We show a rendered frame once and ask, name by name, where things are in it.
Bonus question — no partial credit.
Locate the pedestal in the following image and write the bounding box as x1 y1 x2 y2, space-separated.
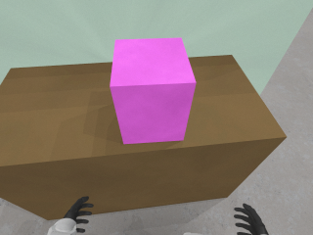
0 55 287 220

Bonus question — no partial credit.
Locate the robot left forearm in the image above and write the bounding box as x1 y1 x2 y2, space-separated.
47 218 77 235

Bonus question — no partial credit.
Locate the carton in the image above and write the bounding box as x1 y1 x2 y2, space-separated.
110 37 197 144

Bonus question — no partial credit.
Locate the right robot hand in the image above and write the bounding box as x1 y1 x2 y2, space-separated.
234 203 269 235

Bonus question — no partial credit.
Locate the left robot hand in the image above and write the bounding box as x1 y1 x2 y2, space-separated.
64 196 94 233

